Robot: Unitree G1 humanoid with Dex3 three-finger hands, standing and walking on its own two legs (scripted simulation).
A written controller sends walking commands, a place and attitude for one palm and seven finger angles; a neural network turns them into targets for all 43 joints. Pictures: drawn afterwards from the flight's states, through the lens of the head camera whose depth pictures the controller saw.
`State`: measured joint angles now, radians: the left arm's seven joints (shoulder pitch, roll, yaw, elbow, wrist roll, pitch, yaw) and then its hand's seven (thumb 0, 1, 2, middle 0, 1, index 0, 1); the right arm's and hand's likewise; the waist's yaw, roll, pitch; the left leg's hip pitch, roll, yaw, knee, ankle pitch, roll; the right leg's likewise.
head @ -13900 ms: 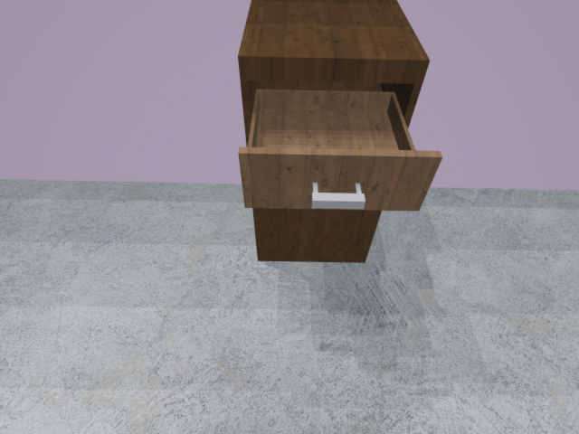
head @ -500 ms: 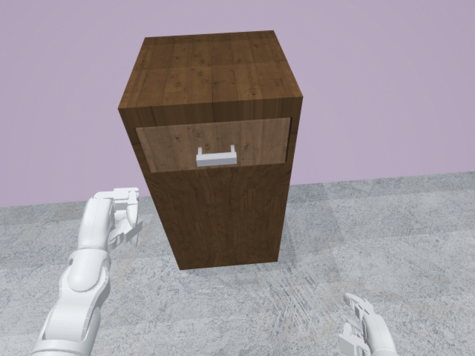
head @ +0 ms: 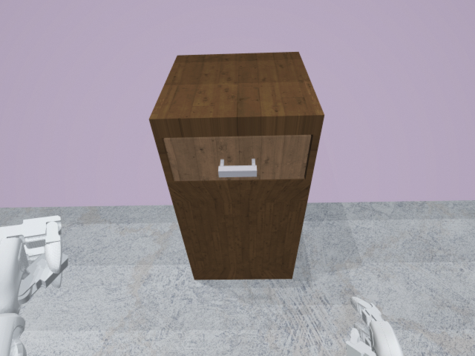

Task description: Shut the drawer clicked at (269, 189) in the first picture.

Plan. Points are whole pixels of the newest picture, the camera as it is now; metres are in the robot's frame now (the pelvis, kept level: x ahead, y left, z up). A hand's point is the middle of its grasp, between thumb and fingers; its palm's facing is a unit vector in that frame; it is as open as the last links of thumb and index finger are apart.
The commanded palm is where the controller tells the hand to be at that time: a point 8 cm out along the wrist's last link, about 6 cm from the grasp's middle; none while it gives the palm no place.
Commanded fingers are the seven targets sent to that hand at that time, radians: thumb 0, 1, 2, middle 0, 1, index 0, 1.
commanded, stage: draw the hand back to the body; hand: left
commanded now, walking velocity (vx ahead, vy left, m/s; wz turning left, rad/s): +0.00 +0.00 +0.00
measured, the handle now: (237, 166) +0.62 +0.10 -0.06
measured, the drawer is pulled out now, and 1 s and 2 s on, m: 0.00 0.00 0.00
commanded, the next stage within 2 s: step back with the hand held close in 0.08 s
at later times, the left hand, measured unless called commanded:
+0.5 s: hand (84, 261) +0.18 +0.23 +0.15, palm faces +0.27 -0.83 -0.49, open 3.2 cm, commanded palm +0.12 +0.28 +0.17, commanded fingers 0.00 0.90 0.90 -1.40 -1.60 -1.40 -1.60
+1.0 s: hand (30, 321) +0.10 +0.25 +0.15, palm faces +0.35 -0.82 -0.46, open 3.3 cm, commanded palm +0.04 +0.30 +0.17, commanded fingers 0.00 0.90 0.90 -1.40 -1.60 -1.40 -1.60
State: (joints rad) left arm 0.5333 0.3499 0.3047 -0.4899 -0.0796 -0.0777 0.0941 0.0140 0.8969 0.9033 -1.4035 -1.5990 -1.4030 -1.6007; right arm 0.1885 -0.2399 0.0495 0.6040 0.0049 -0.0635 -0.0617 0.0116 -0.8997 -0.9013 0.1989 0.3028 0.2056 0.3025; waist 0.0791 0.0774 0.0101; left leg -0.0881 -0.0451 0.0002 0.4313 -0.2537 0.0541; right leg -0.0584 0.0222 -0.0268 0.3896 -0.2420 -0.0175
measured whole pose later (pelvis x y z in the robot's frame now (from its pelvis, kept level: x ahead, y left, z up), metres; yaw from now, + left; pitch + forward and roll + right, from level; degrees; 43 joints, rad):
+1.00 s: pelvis -0.09 +0.02 -0.01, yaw +1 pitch +0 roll -2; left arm 0.61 0.38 0.35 -0.57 -0.01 -0.24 0.13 0.01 0.89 0.90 -1.41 -1.60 -1.40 -1.60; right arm 0.20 -0.23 0.00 0.54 -0.01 -0.04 -0.07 0.01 -0.90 -0.90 0.20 0.30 0.21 0.30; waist 0.00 0.02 0.03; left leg -0.39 -0.04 0.00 0.54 -0.17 0.08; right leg -0.34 0.03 -0.03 0.47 -0.16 0.01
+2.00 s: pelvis -0.31 +0.07 -0.03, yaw +0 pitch -5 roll -3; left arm 0.48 0.48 0.43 -0.61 -0.06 -0.16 0.11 0.01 0.89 0.90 -1.41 -1.60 -1.40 -1.60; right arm 0.20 -0.16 0.02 0.58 -0.02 -0.12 -0.03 0.01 -0.90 -0.90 0.20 0.30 0.21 0.30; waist -0.07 -0.06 0.05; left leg -0.51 -0.02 0.16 0.51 -0.20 -0.08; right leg -0.24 0.08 -0.08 0.75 -0.64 -0.09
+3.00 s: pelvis -0.47 +0.14 -0.04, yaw -1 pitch -1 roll +3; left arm 0.28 0.14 0.04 0.56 -0.01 0.02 0.01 0.02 0.90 0.90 -1.11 -1.35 -1.10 -1.29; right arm 0.30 -0.22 -0.02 0.81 -0.04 0.06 0.00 0.01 -0.90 -0.90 0.20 0.30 0.21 0.30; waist -0.01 -0.02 0.04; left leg -0.55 -0.04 -0.02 0.94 -0.45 0.00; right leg -0.49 -0.04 0.02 0.82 -0.43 -0.01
